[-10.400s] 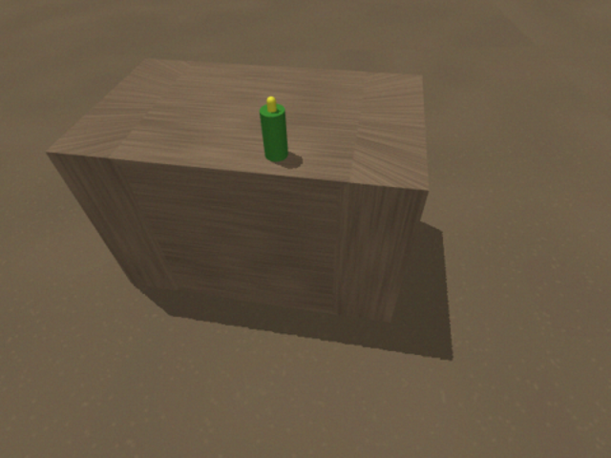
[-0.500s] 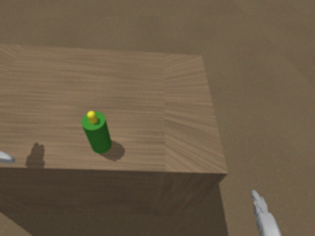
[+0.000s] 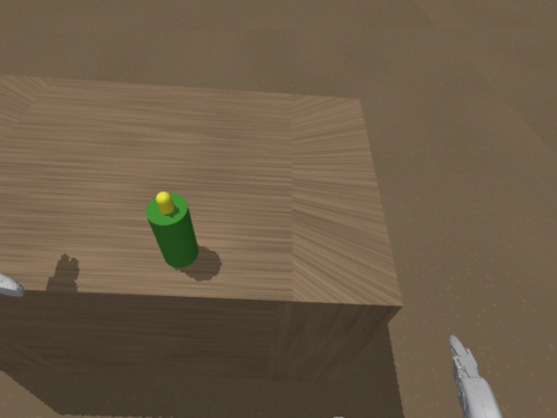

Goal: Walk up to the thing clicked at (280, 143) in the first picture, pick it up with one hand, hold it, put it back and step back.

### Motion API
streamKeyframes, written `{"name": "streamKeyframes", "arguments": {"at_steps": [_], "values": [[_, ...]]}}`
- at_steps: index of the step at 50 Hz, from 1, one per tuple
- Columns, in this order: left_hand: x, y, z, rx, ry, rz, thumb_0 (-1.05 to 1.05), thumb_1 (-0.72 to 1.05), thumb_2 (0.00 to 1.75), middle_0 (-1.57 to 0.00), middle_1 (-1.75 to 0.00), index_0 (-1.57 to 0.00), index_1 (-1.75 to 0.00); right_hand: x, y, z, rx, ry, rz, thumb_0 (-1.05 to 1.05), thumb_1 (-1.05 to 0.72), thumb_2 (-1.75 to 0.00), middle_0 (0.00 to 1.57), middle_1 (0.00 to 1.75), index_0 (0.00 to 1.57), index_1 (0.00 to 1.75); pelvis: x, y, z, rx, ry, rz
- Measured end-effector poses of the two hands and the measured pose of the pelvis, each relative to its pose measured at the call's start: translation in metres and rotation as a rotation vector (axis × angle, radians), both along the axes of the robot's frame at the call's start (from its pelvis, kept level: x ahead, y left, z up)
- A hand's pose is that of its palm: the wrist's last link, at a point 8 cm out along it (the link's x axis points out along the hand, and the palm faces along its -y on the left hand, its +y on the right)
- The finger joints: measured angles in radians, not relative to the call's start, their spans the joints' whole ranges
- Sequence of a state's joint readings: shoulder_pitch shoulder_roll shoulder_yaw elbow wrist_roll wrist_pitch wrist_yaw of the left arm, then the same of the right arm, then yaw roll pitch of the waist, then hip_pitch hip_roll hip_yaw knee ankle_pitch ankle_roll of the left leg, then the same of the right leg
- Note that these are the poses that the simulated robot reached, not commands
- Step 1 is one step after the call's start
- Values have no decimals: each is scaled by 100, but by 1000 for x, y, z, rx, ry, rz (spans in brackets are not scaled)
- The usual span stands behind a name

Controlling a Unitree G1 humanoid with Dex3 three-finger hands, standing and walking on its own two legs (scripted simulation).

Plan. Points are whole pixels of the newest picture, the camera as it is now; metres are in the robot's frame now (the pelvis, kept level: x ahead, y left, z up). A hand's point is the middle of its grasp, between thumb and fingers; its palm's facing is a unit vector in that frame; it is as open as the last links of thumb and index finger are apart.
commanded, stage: go down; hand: left
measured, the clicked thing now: (172, 226) +0.42 +0.18 +0.00
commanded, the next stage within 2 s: approach in 0.26 s
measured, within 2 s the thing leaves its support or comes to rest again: neither
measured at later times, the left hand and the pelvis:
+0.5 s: hand out of the picture +0.34 +0.36 +0.09, palm faces +0.15 -0.99 -0.01, open 17.3 cm; pelvis -0.01 +0.00 +0.00, yaw +0 degrees
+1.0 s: hand (146, 229) +0.42 +0.22 -0.01, palm faces +0.08 -1.00 +0.04, open 17.4 cm; pelvis -0.02 +0.00 -0.04, yaw -2 degrees
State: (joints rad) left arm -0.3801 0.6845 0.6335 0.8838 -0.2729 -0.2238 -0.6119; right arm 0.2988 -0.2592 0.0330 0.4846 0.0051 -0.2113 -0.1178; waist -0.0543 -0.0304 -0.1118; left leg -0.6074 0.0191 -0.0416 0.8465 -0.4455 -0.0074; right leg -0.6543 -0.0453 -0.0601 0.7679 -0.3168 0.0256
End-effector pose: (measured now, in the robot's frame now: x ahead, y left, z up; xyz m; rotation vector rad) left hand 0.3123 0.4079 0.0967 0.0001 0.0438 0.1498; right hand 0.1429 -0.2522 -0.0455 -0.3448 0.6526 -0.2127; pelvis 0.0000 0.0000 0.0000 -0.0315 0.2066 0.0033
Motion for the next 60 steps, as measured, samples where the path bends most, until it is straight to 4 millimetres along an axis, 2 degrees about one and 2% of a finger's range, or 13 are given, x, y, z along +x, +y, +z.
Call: {"name": "streamKeyframes", "arguments": {"at_steps": [15,22,27,31,36,41,44,48,52,60], "values": [[0,-5,-2,-3,10,-10,-2,-52,6,-4,-4,-5,-4,-4,2,-3,7,-2,5,-1,52,-6,5,5,6,6,-3,-1,-2,3,1,-2],[-2,0,3,11,-3,6,-2,-50,7,-4,-5,-5,-5,-5,-1,0,5,-13,0,-1,52,-6,5,6,6,6,-5,-1,-3,3,1,-2],[1,-3,-7,-5,16,-5,-1,-48,6,-4,-4,-4,-5,-4,3,-3,10,-16,19,-1,54,-5,5,6,6,6,-6,-2,-5,3,14,2],[11,-19,-28,-30,38,-32,-1,-49,6,-4,-4,-4,-5,-1,8,-5,15,-24,44,-1,55,-5,5,6,6,6,-9,-2,-11,2,32,4],[32,-52,-63,-65,58,-66,-1,-50,5,-4,-4,-4,-4,-1,7,-3,4,-49,63,-1,55,-5,6,6,6,6,-13,-1,-20,-1,60,0],[55,-90,-95,-79,47,-90,-2,-52,5,-4,-4,-5,-4,-12,-2,2,-33,-48,55,-1,55,-5,6,6,6,6,-18,-2,-30,-3,87,-11],[68,-109,-106,-69,31,-95,-2,-52,4,-5,-4,-5,-4,-21,-7,2,-53,-29,38,-1,55,-5,6,6,6,6,-20,-2,-35,-5,102,-17],[80,-127,-110,-54,6,-78,-2,-51,3,-5,-4,-6,-3,-32,-13,-1,-67,-4,8,-1,54,-5,6,6,6,6,-20,-1,-40,-7,118,-25],[84,-137,-105,-32,-11,-65,-2,-49,3,-5,-3,-7,-3,-35,-12,-5,-47,2,-18,-1,54,-5,5,6,6,6,-18,0,-42,-5,124,-32],[76,-146,-100,-23,-1,-41,-2,-47,1,-6,-3,-7,-1,-22,0,-9,22,-33,-6,-1,53,-5,5,6,6,6,-14,0,-42,5,117,-31]]}}
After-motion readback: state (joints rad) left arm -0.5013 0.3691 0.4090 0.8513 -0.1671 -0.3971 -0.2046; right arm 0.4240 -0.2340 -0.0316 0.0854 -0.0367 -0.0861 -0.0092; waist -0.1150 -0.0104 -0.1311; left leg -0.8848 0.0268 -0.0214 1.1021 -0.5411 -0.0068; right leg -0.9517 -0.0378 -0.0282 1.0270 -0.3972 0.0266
